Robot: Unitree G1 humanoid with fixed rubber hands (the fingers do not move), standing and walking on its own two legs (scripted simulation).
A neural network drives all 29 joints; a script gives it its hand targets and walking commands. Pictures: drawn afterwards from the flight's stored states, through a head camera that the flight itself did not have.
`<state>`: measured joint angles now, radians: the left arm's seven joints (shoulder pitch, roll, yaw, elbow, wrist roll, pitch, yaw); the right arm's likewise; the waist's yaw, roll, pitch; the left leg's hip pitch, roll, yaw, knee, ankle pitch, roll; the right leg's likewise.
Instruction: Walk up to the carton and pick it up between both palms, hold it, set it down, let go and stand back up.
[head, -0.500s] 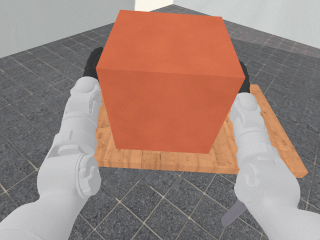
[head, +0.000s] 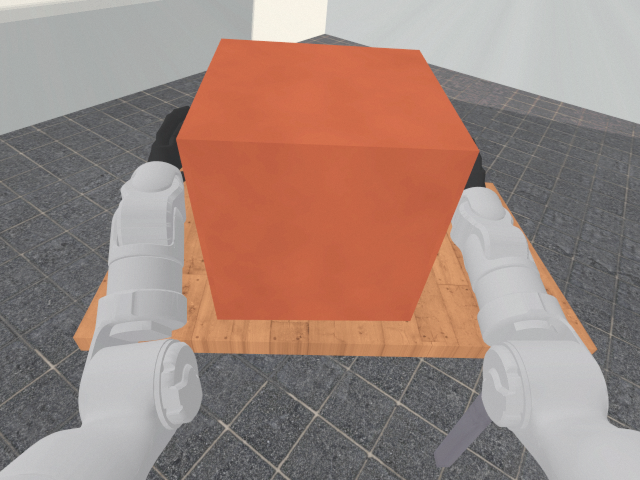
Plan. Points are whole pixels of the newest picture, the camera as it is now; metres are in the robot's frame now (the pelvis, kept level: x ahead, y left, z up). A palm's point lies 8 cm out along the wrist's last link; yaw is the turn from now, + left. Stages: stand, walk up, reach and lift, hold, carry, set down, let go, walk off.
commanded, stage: reach and lift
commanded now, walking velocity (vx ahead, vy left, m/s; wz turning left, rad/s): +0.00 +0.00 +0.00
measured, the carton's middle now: (318, 184) +0.45 -0.01 +0.16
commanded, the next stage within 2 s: hold in 1.52 s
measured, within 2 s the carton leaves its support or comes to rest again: neither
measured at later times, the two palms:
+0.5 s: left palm (157, 151) +0.37 +0.18 +0.26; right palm (489, 168) +0.36 -0.19 +0.26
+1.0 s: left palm (148, 104) +0.38 +0.18 +0.30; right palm (499, 120) +0.37 -0.19 +0.31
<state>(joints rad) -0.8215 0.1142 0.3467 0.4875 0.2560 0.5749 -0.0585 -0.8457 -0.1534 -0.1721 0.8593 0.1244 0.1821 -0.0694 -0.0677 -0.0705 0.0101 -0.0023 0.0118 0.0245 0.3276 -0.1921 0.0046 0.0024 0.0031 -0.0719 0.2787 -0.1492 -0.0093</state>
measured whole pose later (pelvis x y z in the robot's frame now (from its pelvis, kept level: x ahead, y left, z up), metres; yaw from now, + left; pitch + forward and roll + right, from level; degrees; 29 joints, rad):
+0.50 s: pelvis -0.02 +0.00 +0.00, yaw +0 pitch -7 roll +0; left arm -0.87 0.12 0.36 0.39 0.24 0.73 -0.05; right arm -0.94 -0.19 -0.13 0.82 0.17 0.34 -0.08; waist -0.09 -0.06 -0.04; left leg -0.03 0.01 0.03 0.32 -0.16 0.01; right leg -0.04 0.00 -0.07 0.29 -0.12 -0.01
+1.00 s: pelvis +0.00 -0.01 +0.00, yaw +0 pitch -5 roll -1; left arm -1.00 0.24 0.32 0.54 0.20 0.82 -0.09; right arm -1.10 -0.25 -0.03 0.87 0.29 0.53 -0.14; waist -0.09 -0.03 -0.13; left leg -0.07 0.02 0.02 0.33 -0.18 -0.01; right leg -0.05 0.02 -0.08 0.26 -0.13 -0.02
